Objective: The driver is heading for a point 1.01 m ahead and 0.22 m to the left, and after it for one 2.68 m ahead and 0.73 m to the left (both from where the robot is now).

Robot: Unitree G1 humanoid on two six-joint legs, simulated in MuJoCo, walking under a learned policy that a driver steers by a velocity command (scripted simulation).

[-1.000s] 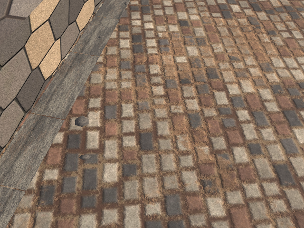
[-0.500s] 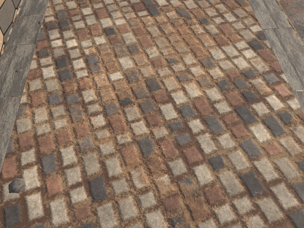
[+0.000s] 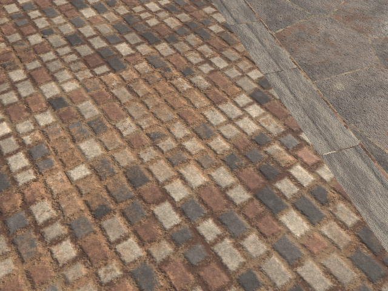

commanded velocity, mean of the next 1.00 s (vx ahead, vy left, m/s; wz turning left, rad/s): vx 0.50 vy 0.00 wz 0.27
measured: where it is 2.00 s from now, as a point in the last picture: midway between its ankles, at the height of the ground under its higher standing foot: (131, 166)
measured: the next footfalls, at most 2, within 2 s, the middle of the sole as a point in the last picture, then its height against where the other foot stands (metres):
right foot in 0.32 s outside the picture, level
left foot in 0.86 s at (158, 260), level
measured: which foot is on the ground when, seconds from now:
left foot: down 0.00-0.34, up 0.36-0.84, down 0.86-1.00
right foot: up 0.00-0.30, down 0.32-0.88, up 0.90-1.00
